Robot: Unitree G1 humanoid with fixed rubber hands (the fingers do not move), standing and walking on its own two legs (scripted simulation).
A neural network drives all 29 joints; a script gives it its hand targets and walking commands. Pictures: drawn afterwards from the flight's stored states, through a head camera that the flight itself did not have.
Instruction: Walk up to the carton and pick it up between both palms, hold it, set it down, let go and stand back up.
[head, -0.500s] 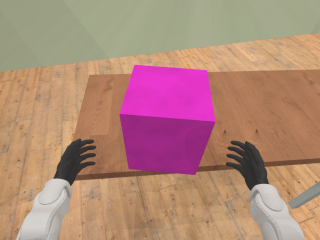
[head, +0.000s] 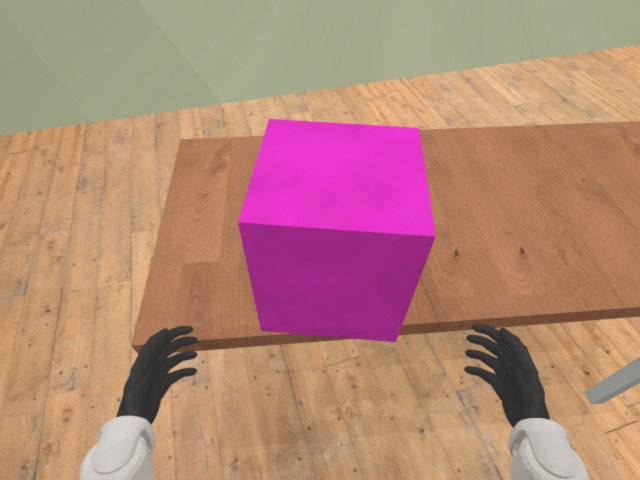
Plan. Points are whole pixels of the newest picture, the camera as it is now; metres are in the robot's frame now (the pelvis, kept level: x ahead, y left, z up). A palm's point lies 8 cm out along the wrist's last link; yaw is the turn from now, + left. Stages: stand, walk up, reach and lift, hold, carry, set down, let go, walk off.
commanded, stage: set down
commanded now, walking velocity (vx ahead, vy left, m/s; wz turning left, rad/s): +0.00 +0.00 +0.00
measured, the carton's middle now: (335, 235) +0.43 +0.00 +0.04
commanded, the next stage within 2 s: none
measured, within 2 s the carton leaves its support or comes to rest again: neither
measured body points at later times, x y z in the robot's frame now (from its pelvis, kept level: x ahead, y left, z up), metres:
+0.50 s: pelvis +0.03 -0.02 +0.00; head +0.03 -0.01 +0.45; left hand +0.19 +0.22 -0.02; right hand +0.21 -0.20 -0.01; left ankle +0.00 +0.11 -0.75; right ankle -0.01 -0.11 -0.75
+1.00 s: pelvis +0.02 -0.01 +0.00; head +0.02 +0.01 +0.45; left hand +0.17 +0.23 -0.08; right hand +0.17 -0.21 -0.08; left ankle +0.00 +0.11 -0.75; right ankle -0.01 -0.11 -0.75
